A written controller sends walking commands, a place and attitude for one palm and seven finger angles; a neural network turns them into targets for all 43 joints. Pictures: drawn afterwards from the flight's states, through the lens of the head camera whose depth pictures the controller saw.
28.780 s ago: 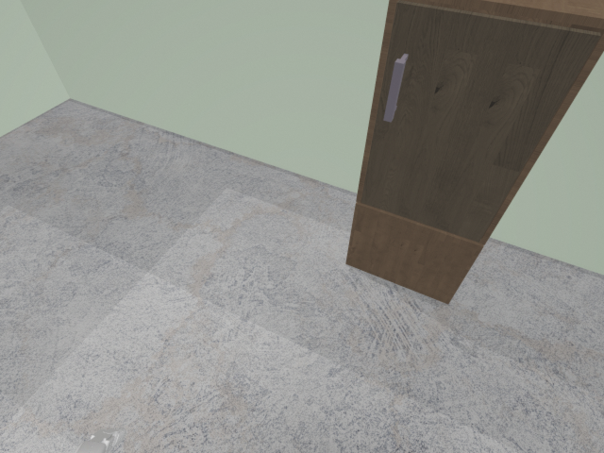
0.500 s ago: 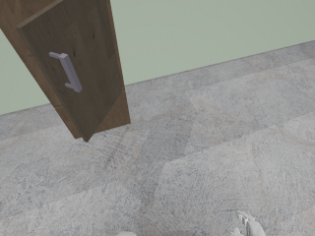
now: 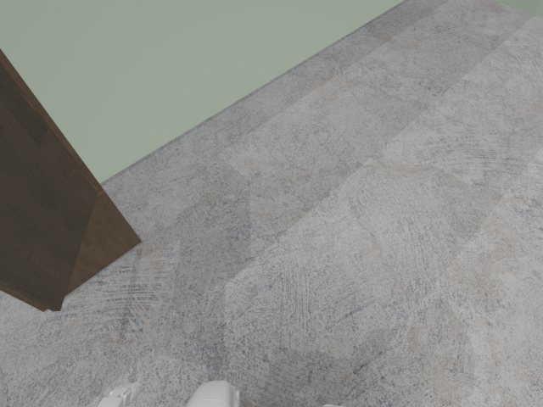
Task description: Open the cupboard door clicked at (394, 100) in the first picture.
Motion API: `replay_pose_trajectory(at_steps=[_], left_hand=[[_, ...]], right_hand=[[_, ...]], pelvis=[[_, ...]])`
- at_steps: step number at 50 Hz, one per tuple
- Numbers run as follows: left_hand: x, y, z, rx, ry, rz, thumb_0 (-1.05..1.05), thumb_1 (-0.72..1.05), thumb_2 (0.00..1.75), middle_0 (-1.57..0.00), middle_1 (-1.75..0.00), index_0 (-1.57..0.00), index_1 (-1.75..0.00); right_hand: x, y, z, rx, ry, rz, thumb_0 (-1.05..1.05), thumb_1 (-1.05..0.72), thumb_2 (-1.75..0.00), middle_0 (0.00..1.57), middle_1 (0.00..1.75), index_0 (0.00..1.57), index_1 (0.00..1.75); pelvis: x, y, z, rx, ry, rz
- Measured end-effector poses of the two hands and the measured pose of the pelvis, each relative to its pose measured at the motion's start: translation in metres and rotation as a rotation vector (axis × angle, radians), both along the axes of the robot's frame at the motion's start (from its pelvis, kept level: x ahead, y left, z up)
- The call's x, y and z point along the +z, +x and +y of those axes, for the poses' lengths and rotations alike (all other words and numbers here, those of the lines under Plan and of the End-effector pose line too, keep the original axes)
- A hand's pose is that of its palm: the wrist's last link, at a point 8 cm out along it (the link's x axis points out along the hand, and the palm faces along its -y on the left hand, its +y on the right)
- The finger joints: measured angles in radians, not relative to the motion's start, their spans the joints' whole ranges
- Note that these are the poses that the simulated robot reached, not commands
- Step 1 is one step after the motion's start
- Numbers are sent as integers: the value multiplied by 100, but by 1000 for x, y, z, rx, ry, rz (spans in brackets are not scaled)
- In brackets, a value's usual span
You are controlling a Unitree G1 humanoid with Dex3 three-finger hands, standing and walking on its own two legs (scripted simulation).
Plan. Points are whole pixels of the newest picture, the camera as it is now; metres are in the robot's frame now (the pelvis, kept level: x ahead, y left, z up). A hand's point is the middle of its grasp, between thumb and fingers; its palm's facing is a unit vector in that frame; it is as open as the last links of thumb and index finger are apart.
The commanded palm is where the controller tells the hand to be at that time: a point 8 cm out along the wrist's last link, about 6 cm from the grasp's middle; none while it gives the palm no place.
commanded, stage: walk to a spot facing it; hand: left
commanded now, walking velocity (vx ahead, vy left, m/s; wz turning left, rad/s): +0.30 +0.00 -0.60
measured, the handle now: out of the picture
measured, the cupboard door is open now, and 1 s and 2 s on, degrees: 49 49 49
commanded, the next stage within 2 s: turn to face it in 1.60 s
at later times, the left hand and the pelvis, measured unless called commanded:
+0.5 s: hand (191, 315) +0.28 +0.17 -0.15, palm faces -0.29 -0.94 -0.16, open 7.4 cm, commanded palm none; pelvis +0.13 +0.01 +0.01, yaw -18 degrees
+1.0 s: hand (280, 247) +0.42 +0.01 -0.15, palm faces -0.38 -0.89 -0.25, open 7.2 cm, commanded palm none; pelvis +0.30 -0.15 +0.01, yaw -27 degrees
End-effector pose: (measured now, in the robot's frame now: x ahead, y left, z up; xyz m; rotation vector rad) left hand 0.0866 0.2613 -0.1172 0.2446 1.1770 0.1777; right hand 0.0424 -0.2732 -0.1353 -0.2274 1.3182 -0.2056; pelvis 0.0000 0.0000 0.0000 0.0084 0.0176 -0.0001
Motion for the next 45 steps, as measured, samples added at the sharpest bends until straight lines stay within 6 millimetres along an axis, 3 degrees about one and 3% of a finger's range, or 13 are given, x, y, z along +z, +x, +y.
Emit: replay_pose_trajectory(at_steps=[7,12,14,19,24,30,35,37,39,45], left_hand=[[-4,10,-15,-61,-64,52,0,90,90,-20,-30,-20,-30],[-20,28,-3,-82,-101,92,0,90,90,-21,-30,-20,-30],[-27,42,2,-101,-108,113,1,90,90,-21,-30,-20,-30],[-17,107,0,-194,-116,88,1,91,90,-20,-30,-20,-30],[-8,183,-27,-286,-119,30,1,91,90,-20,-30,-19,-30],[-9,275,-97,-440,-127,-1,1,91,90,-20,-30,-19,-30],[-16,348,-172,-538,-129,-91,1,91,90,-20,-30,-19,-30],[-17,362,-191,-533,-125,-128,0,91,90,-20,-30,-19,-30],[-14,364,-201,-515,-116,-112,0,91,90,-20,-30,-20,-30],[-1,356,-206,-442,-57,-12,-2,95,90,-20,-30,-20,-30]], right_hand=[[21,28,11,-55,18,-110,1,-91,-89,20,30,19,30],[26,58,30,-79,-4,-200,1,-91,-89,20,30,20,30],[25,60,37,-98,-24,-223,1,-91,-89,20,30,20,30],[33,34,54,-189,-16,-134,1,-91,-89,20,30,20,30],[30,-4,71,-307,24,18,1,-91,-89,20,30,20,30],[19,-41,86,-464,106,194,1,-91,-89,20,30,20,30],[1,-47,80,-553,193,326,1,-91,-89,20,30,20,30],[-6,-33,65,-576,212,339,1,-91,-89,20,30,20,30],[-8,-5,40,-584,200,291,1,-91,-89,20,30,20,30],[-1,117,-47,-531,129,16,1,-91,-89,20,30,19,30]], pelvis=[[10,22,5,-84,7,6],[3,50,22,-145,-18,15],[-1,61,28,-171,-31,17],[11,92,26,-238,-34,19],[16,123,16,-302,-31,24],[7,164,-13,-374,-6,19],[-14,205,-58,-402,11,8],[-17,216,-75,-424,16,-5],[-12,227,-88,-429,11,-17],[9,264,-124,-457,18,-4]])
